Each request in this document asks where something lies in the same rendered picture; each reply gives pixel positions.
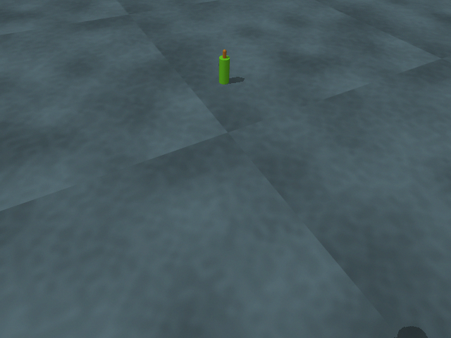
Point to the bottle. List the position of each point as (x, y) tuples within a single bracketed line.
[(224, 68)]

